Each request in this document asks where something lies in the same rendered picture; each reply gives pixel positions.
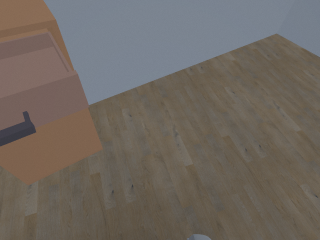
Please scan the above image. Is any drawer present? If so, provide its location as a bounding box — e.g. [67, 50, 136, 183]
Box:
[0, 31, 89, 130]

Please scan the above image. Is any cabinet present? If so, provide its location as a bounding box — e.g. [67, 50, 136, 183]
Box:
[0, 0, 103, 185]

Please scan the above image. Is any handle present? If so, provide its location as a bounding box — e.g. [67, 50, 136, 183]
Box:
[0, 111, 36, 147]

